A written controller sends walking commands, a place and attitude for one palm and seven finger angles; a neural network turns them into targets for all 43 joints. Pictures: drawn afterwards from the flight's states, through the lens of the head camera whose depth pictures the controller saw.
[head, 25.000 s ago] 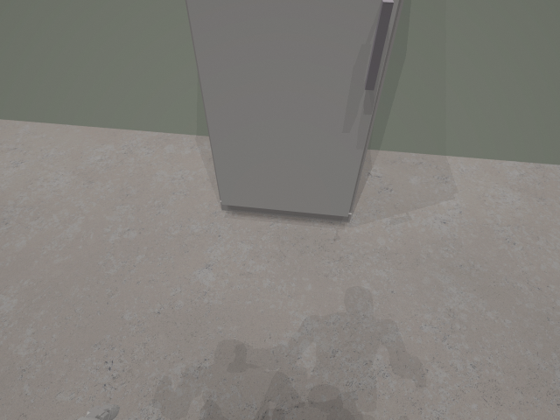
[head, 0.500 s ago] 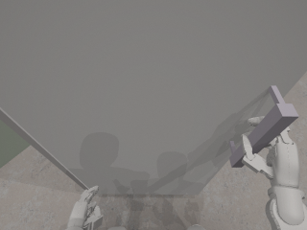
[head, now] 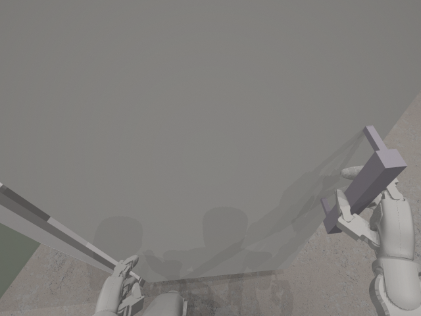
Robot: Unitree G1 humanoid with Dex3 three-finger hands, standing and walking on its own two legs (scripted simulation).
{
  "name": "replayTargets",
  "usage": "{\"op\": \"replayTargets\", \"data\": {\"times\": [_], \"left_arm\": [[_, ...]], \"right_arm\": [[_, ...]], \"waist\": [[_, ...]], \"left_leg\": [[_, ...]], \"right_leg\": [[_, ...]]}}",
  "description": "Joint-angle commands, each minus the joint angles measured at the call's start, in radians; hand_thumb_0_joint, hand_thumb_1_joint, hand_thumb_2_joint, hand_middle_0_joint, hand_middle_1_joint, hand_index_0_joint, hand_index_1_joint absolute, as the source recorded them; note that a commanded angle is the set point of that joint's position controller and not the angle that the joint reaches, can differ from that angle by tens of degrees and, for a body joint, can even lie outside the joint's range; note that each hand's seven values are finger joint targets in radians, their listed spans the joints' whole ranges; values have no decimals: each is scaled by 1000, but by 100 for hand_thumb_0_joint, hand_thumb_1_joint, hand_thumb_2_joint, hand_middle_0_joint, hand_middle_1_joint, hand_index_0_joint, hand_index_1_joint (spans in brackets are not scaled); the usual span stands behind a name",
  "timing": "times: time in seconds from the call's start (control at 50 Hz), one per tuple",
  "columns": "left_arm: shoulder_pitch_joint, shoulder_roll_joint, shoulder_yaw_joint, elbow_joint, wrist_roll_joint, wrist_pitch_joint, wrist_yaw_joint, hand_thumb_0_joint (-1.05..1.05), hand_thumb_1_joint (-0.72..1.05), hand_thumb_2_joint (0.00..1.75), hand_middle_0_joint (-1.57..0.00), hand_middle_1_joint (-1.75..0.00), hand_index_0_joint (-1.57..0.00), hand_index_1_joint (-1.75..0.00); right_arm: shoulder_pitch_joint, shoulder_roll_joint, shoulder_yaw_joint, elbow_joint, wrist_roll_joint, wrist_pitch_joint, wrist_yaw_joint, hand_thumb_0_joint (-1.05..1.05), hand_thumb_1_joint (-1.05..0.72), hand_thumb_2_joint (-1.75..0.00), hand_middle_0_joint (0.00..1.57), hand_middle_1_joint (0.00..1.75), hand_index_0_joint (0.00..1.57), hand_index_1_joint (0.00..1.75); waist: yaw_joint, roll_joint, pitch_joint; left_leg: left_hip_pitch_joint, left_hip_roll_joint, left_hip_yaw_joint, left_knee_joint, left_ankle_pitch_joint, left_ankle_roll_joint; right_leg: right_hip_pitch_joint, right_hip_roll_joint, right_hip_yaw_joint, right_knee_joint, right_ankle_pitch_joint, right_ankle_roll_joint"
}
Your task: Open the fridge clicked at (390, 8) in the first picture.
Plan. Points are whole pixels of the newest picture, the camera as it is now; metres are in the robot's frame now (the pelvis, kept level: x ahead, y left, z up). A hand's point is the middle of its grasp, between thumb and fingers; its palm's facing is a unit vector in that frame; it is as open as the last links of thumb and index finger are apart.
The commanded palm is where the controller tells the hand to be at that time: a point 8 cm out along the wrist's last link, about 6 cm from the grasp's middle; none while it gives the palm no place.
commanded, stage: walk backward, drawing the door open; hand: right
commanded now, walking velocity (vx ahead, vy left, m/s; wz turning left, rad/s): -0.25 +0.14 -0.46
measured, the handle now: (348, 187) +0.32 -0.22 +0.08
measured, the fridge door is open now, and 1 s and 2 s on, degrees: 65 68 71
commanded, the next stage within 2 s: stop walking and hold the door back in 0.02 s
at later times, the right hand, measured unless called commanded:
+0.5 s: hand (349, 235) +0.24 -0.20 +0.08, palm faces +0.42 +0.87 -0.25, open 6.1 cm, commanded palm +0.20 -0.25 +0.07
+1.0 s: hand (347, 228) +0.25 -0.20 +0.08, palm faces +0.29 +0.93 -0.23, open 6.1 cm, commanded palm +0.20 -0.25 +0.07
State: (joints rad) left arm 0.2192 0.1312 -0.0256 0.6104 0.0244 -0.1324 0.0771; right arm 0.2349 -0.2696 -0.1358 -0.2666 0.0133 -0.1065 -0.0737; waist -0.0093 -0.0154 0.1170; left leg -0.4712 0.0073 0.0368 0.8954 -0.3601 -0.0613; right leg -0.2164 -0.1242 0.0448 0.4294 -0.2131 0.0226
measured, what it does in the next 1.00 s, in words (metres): walks backwards: left foot, then right foot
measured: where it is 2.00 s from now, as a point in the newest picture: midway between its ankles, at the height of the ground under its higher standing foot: outside the picture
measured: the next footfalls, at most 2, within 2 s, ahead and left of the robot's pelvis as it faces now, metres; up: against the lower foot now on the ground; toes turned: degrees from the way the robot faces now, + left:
left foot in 0.14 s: +0.04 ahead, +0.20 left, +0.00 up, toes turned -1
right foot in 0.60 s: -0.05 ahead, -0.06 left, +0.00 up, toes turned -2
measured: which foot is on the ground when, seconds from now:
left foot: up 0.00-0.12, down 0.14-0.60, up 0.62-0.88, down 0.90-1.00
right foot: down 0.00-0.14, up 0.16-0.58, down 0.60-1.00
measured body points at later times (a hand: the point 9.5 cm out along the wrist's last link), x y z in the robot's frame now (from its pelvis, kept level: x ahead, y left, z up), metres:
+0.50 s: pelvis -0.08 +0.08 -0.01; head -0.05 +0.09 +0.44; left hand +0.14 +0.33 -0.10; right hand +0.21 -0.24 +0.09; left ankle +0.00 +0.20 -0.75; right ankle -0.13 -0.03 -0.71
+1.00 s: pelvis -0.09 +0.05 -0.03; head -0.05 +0.03 +0.42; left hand +0.03 +0.29 -0.13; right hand +0.23 -0.25 +0.09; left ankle -0.05 +0.16 -0.75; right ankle -0.14 -0.04 -0.73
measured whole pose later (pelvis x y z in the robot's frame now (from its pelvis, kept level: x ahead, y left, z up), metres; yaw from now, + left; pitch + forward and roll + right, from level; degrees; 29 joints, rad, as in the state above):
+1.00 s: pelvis -0.09 +0.05 -0.03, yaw -6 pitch -1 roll +3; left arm 0.24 0.21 -0.03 0.67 -0.03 -0.04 0.08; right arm -0.18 -0.36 -0.23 0.20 0.04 -0.16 -0.06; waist 0.08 -0.02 0.11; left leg -0.29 -0.02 0.11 0.55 -0.25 0.02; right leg -0.33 -0.05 -0.03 0.87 -0.47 0.01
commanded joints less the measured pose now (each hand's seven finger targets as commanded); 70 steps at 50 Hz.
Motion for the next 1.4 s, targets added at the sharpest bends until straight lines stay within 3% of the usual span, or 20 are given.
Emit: {"op": "replayTargets", "data": {"times": [0.0,0.08,0.1,0.12,0.14,0.16,0.24,0.42,0.52,0.54,0.58,0.6,0.66,0.82,0.88,0.92,1.04,1.12,1.22,1.38], "left_arm": [[-60,182,73,-130,-15,-59,16,0,90,90,-20,-30,-20,-30],[-83,176,68,-122,-18,-57,0,0,90,90,-20,-30,-20,-30],[-88,149,56,-128,-28,-50,-4,0,90,90,-20,-30,-20,-30],[-127,137,48,-135,-28,-37,1,0,90,90,-20,-30,-20,-30],[-122,146,45,-100,-18,-38,14,0,90,90,-20,-30,-20,-30],[-70,182,83,-57,-15,-30,16,0,90,90,-20,-30,-20,-30],[-145,204,57,-39,-37,11,36,0,90,90,-20,-30,-20,-30],[-105,258,77,-46,-34,38,20,0,90,90,-20,-30,-20,-30],[-40,231,66,-36,-33,44,26,0,90,90,-20,-30,-20,-30],[-25,234,67,-46,-32,43,27,0,90,90,-20,-30,-20,-30],[-35,281,78,-88,-39,45,25,0,90,90,-20,-30,-20,-30],[-46,228,59,-78,-46,48,24,0,90,90,-20,-30,-20,-30],[-15,249,71,-54,-49,58,28,0,90,90,-20,-30,-20,-30],[-20,226,43,-92,-40,55,14,0,90,90,-20,-30,-20,-30],[-26,207,45,-111,-51,43,12,0,90,90,-20,-30,-20,-30],[3,219,67,-96,-59,37,2,0,90,90,-20,-30,-20,-30],[-73,192,25,-41,-36,33,33,0,90,90,-20,-30,-20,-30],[-98,213,31,-56,-32,34,32,0,90,90,-20,-30,-20,-30],[-70,213,45,-74,-33,19,4,0,90,90,-20,-30,-20,-30],[-67,205,34,-78,-45,32,24,0,90,90,-20,-30,-20,-30]], "right_arm": [[-83,-112,-99,-220,13,-69,-27,0,-90,-90,45,140,45,140],[-59,-187,-178,-188,13,-83,-40,0,-90,-90,45,140,45,140],[-77,-207,-178,-191,9,-83,-41,0,-90,-90,45,140,45,140],[-198,-303,-242,-140,-1,-76,-56,0,-90,-90,45,140,45,140],[-225,-339,-315,19,12,-58,-72,0,-90,-90,45,140,45,140],[-246,-353,-345,140,20,-49,-77,0,-90,-90,45,140,45,140],[-486,-342,-291,347,33,-94,-68,0,-90,-90,45,140,45,140],[-884,-348,-206,535,26,-133,-58,0,-90,-90,45,140,45,140],[-958,-350,-210,590,7,-139,-53,0,-90,-90,45,140,45,140],[-978,-321,-183,576,7,-149,-43,0,-90,-90,45,140,45,140],[-962,-256,-143,544,26,-163,-31,0,-90,-90,45,140,45,140],[-966,-260,-120,540,9,-158,-33,0,-90,-90,45,140,45,140],[-911,-323,-177,561,-1,-136,-21,0,-90,-90,45,140,45,140],[-694,-318,-184,308,13,-121,1,0,-90,-90,45,140,45,140],[-613,-342,-225,259,18,-130,-15,0,-90,-90,45,140,45,140],[-522,-338,-266,286,46,-123,-26,0,-90,-90,45,140,45,140],[-721,-256,-177,276,36,-131,-33,0,-90,-90,45,140,45,140],[-838,-190,-84,303,25,-144,-26,0,-90,-90,45,140,45,140],[-759,-120,-25,271,17,-137,-11,0,-90,-90,45,140,45,140],[-769,-174,-62,391,38,-105,-24,0,-90,-90,45,140,45,140]], "waist": [[29,-306,-232],[1,-203,-224],[8,-24,-219],[2,206,-226],[-19,217,-240],[11,348,-300],[14,171,-247],[-18,206,-266],[6,151,-371],[22,78,-368],[17,-275,-281],[25,-292,-258],[12,-94,-257],[27,-169,-320],[41,-63,-392],[9,205,-459],[40,84,-314],[24,-291,-231],[14,-152,-358],[27,21,-406]], "left_leg": [[138,-33,35,-178,-52,-14],[365,-21,39,-561,217,-17],[377,78,-18,-617,339,14],[352,308,-252,-609,532,110],[256,420,-337,-622,512,184],[302,408,-354,-605,464,169],[348,320,-144,-516,594,125],[344,345,-203,-717,-46,159],[314,245,-114,-632,-163,145],[267,194,-76,-563,-157,113],[19,6,93,-189,-100,46],[-117,-7,38,-27,-140,50],[-108,28,4,-39,-29,44],[285,-35,85,-453,184,71],[623,149,-73,-368,779,173],[715,313,-252,-378,1055,308],[240,179,-81,-462,257,138],[163,-9,-15,-144,-73,45],[228,3,-22,-419,94,57],[379,90,-78,-424,481,71]], "right_leg": [[95,-140,128,-99,368,-137],[-50,-34,93,69,154,-70],[-98,63,17,213,-51,-22],[-269,153,-62,495,-367,14],[-315,154,5,757,-410,5],[-334,155,64,889,-368,17],[-359,127,23,892,-176,29],[-232,114,-90,416,-188,-9],[44,161,-194,-10,-153,-41],[116,137,-166,-90,-154,-57],[180,-182,271,-255,-220,-171],[202,-269,410,-256,-97,-230],[246,-197,186,-97,333,-218],[144,-127,9,83,623,-91],[-152,-23,-67,298,413,-17],[-302,100,-48,544,-244,16],[29,86,-70,102,-14,-8],[-33,-194,322,-168,143,-151],[229,-111,105,68,622,-104],[60,-17,1,75,316,-32]]}}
